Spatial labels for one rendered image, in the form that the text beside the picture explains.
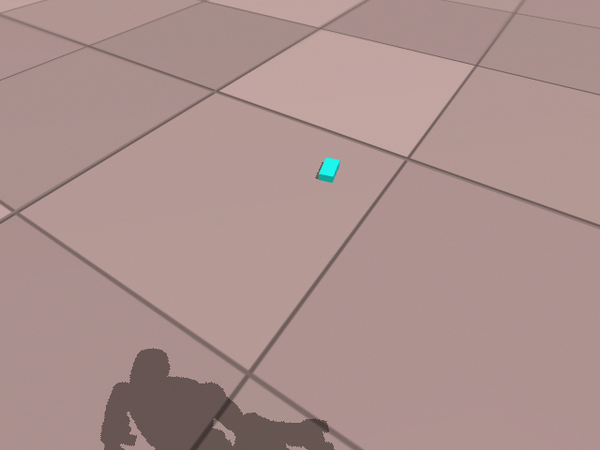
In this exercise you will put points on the small box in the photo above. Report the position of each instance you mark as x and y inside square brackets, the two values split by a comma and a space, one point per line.
[329, 170]

